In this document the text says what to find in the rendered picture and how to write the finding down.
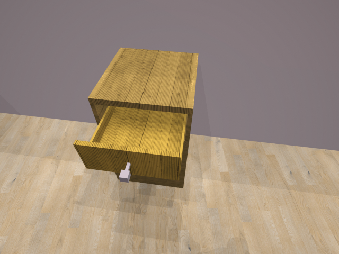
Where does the cabinet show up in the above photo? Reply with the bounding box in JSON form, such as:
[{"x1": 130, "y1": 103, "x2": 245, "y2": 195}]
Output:
[{"x1": 88, "y1": 48, "x2": 199, "y2": 188}]

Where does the drawer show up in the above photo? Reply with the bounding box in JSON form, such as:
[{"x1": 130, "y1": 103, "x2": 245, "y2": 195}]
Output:
[{"x1": 73, "y1": 106, "x2": 187, "y2": 181}]

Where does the handle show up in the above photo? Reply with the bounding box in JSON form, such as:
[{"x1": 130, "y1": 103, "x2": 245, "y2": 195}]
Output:
[{"x1": 119, "y1": 163, "x2": 131, "y2": 183}]

